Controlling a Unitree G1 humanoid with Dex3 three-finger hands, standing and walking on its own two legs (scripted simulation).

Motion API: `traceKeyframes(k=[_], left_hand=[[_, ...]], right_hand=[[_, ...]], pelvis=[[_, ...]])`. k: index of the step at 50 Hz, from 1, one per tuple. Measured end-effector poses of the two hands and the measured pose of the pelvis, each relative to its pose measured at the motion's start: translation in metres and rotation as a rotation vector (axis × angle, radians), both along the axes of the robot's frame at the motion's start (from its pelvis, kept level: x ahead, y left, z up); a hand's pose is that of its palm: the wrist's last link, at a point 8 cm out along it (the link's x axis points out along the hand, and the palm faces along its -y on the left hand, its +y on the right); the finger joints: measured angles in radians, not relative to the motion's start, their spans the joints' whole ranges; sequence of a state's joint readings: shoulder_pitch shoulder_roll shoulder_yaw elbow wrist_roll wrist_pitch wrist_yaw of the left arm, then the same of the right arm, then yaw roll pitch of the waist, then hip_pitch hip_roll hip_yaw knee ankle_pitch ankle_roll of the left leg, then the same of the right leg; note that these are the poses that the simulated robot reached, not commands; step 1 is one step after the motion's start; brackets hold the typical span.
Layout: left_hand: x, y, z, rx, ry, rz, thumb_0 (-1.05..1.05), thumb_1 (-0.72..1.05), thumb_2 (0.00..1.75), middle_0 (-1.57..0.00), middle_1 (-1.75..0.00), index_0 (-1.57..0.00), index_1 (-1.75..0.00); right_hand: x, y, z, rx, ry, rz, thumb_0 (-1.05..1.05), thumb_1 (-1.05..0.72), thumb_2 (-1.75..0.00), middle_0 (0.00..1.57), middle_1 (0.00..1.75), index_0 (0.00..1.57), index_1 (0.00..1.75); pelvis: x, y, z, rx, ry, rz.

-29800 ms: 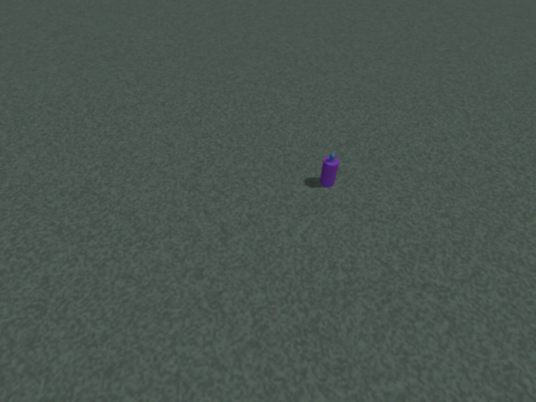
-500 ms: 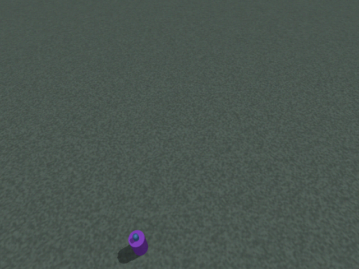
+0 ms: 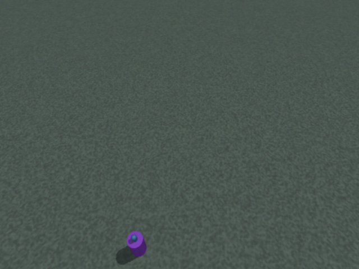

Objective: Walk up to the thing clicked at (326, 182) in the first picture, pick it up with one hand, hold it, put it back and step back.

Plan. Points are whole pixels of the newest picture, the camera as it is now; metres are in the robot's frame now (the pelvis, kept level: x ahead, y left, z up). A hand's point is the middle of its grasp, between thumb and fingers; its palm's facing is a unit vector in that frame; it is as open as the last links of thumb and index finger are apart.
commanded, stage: stand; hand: left
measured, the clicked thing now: (136, 242) +0.37 +0.23 -0.68
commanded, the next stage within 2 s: step back in 0.04 s
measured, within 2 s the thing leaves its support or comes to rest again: neither
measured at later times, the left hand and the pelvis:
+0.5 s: hand out of the picture +0.07 +0.29 -0.18, palm faces -0.03 -0.92 -0.39, open 7.4 cm; pelvis -0.08 +0.02 -0.03, yaw +1 degrees
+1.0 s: hand out of the picture -0.05 +0.27 -0.16, palm faces -0.07 -0.91 -0.40, open 7.4 cm; pelvis -0.17 +0.01 -0.02, yaw -4 degrees
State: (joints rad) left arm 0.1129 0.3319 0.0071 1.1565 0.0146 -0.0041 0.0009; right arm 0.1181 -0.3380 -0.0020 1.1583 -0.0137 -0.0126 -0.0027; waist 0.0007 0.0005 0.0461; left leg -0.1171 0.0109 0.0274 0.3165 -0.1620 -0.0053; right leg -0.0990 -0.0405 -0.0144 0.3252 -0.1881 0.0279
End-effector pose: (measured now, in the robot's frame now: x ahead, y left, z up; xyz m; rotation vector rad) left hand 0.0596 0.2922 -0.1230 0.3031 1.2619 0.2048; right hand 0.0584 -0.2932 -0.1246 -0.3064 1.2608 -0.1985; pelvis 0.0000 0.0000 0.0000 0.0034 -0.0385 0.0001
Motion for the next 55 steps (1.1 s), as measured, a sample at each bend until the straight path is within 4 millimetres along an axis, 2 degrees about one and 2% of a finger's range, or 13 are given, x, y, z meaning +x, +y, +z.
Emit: traceKeyframes(k=[5,13,17,21,27,30,33,39,45,50,55], left_hand=[[-0.001,0.004,-0.001,0.007,0.001,0.014,0.01,0.91,0.90,-0.20,-0.30,-0.21,-0.30],[-0.005,0.013,-0.005,0.070,-0.020,-0.022,0.01,0.91,0.90,-0.20,-0.30,-0.21,-0.30],[-0.010,0.015,-0.007,0.079,-0.050,-0.047,0.01,0.91,0.90,-0.20,-0.30,-0.21,-0.30],[-0.008,0.022,-0.008,0.081,-0.084,-0.069,0.01,0.91,0.89,-0.20,-0.30,-0.21,-0.30],[-0.003,0.040,-0.023,0.049,-0.170,-0.064,0.01,0.91,0.89,-0.20,-0.30,-0.21,-0.30],[-0.013,0.039,-0.021,0.038,-0.147,-0.061,0.01,0.91,0.90,-0.20,-0.30,-0.21,-0.30],[-0.028,0.037,-0.019,0.024,-0.128,-0.066,0.01,0.91,0.90,-0.20,-0.30,-0.21,-0.30],[-0.063,0.033,-0.018,0.035,-0.072,-0.096,0.01,0.91,0.90,-0.20,-0.30,-0.21,-0.30],[-0.093,0.022,-0.013,0.069,-0.078,-0.109,0.01,0.91,0.90,-0.20,-0.30,-0.21,-0.30],[-0.117,0.016,0.004,0.069,-0.109,-0.100,0.01,0.91,0.89,-0.20,-0.30,-0.21,-0.30],[-0.131,0.021,0.012,0.079,-0.165,-0.099,0.01,0.90,0.89,-0.20,-0.30,-0.21,-0.30]], right_hand=[[-0.001,-0.002,-0.003,0.005,0.011,-0.009,0.01,-0.91,-0.90,0.20,0.30,0.21,0.30],[0.000,-0.024,-0.011,-0.019,-0.023,-0.009,0.01,-0.90,-0.90,0.20,0.30,0.21,0.30],[-0.004,-0.030,-0.014,-0.043,-0.038,-0.001,0.01,-0.91,-0.90,0.20,0.30,0.20,0.30],[-0.021,-0.024,-0.009,-0.055,-0.043,0.002,0.01,-0.91,-0.90,0.20,0.30,0.20,0.30],[-0.072,-0.003,-0.008,-0.101,0.025,0.031,0.00,-0.91,-0.90,0.20,0.30,0.20,0.30],[-0.096,0.008,0.000,-0.093,0.052,0.016,0.01,-0.91,-0.90,0.20,0.30,0.21,0.30],[-0.111,0.012,0.004,-0.096,0.056,0.001,0.01,-0.90,-0.90,0.20,0.30,0.21,0.30],[-0.120,0.010,-0.002,-0.085,-0.017,-0.013,0.01,-0.90,-0.90,0.20,0.30,0.21,0.31],[-0.128,-0.005,-0.022,-0.050,-0.076,-0.028,0.01,-0.90,-0.90,0.20,0.30,0.21,0.31],[-0.139,-0.004,-0.017,-0.031,-0.093,-0.027,0.01,-0.91,-0.90,0.20,0.30,0.21,0.30],[-0.162,-0.001,-0.012,-0.046,-0.087,0.010,0.01,-0.91,-0.90,0.20,0.30,0.21,0.30]], pelvis=[[-0.004,0.000,-0.003,0.002,0.011,0.000],[-0.033,-0.009,-0.017,0.004,0.018,0.001],[-0.048,-0.005,-0.024,0.011,0.010,0.000],[-0.062,0.005,-0.025,0.015,0.022,0.002],[-0.084,0.023,-0.034,0.011,0.018,0.009],[-0.094,0.026,-0.025,-0.012,0.018,0.014],[-0.103,0.027,-0.020,-0.019,0.026,0.001],[-0.124,0.026,-0.022,-0.016,0.025,-0.036],[-0.150,0.014,-0.032,-0.031,0.005,-0.055],[-0.171,0.013,-0.023,0.013,0.004,-0.063],[-0.195,0.018,-0.020,0.018,0.013,-0.043]])
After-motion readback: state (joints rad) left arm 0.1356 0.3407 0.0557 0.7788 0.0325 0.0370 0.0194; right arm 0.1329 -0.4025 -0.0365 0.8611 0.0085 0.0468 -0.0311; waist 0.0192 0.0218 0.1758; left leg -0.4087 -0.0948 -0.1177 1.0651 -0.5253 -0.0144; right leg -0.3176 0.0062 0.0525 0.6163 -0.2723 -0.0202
